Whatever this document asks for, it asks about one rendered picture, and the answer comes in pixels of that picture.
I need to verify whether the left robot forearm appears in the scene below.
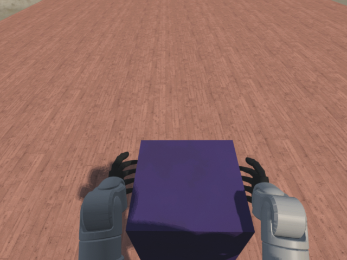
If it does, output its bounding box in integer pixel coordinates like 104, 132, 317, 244
79, 177, 127, 260

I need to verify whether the left robot hand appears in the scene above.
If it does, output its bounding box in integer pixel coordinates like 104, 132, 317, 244
108, 152, 138, 194

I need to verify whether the right robot forearm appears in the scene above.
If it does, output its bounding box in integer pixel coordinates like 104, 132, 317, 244
252, 182, 310, 260

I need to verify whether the right robot hand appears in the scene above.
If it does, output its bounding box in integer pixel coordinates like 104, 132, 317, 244
239, 157, 269, 203

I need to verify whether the carton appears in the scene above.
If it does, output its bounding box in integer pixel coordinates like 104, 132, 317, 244
126, 140, 255, 260

